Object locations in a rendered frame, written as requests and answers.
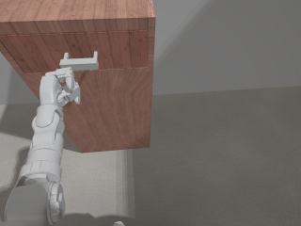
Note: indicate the cabinet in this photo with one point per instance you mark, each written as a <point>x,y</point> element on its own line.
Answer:
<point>115,104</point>

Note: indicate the robot left forearm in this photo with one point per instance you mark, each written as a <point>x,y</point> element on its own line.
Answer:
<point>46,149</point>

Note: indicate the left robot shin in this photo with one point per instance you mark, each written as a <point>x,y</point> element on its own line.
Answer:
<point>118,223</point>

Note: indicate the handle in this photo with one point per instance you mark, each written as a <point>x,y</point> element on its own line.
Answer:
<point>80,64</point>

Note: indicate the left robot hand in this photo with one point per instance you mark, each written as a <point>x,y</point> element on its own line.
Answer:
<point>51,92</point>

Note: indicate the robot left upper arm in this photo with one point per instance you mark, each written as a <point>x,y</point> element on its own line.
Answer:
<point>40,204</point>

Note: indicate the drawer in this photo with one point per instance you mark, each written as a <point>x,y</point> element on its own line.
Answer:
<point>42,52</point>

